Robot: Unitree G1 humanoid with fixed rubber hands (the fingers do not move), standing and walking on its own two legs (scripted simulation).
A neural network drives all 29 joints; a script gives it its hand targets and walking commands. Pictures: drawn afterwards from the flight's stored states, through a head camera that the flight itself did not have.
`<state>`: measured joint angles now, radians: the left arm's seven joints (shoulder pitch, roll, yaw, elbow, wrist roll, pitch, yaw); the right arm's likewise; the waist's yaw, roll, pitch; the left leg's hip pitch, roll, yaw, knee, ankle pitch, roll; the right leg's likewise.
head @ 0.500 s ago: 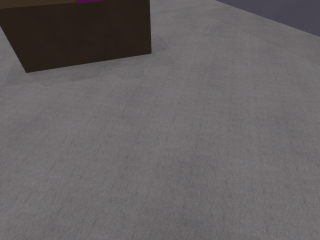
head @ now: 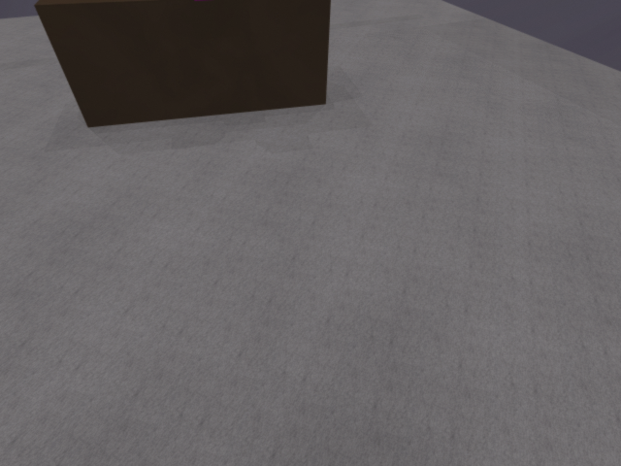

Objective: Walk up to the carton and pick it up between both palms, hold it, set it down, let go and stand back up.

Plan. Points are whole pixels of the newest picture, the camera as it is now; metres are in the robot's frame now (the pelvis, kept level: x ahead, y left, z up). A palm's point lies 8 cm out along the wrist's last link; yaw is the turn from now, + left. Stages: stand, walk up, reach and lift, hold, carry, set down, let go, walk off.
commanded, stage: walk up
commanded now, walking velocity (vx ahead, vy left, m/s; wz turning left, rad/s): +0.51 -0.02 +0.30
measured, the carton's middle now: out of the picture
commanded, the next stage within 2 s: none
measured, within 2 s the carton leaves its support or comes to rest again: neither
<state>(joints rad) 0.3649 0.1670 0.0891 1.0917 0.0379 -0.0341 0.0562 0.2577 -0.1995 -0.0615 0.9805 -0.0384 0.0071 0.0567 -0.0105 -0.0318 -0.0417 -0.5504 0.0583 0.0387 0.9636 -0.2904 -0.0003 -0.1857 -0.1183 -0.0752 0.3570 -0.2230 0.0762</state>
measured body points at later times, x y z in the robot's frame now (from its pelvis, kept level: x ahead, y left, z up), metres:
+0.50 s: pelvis +0.18 +0.04 +0.00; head +0.19 +0.04 +0.45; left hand +0.31 +0.26 -0.14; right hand +0.10 -0.17 -0.15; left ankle +0.04 +0.15 -0.74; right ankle +0.35 -0.09 -0.70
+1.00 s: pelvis +0.44 +0.06 +0.00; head +0.45 +0.06 +0.45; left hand +0.34 +0.27 -0.16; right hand +0.59 -0.16 -0.14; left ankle +0.59 +0.22 -0.70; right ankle +0.37 -0.09 -0.74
